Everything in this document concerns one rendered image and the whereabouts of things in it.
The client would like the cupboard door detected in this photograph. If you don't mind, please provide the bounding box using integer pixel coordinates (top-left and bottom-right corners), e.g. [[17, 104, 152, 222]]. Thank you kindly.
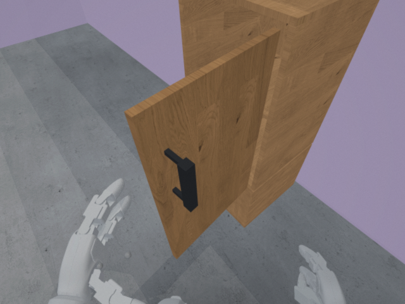
[[124, 27, 281, 259]]

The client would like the handle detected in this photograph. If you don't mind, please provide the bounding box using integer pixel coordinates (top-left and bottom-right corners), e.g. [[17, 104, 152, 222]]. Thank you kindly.
[[164, 148, 198, 212]]

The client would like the robot right hand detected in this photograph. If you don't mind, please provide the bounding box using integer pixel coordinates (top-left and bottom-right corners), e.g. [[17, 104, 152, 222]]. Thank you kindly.
[[294, 245, 346, 304]]

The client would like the robot left hand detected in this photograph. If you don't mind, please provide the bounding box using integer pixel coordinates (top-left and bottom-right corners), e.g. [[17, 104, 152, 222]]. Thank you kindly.
[[57, 178, 145, 304]]

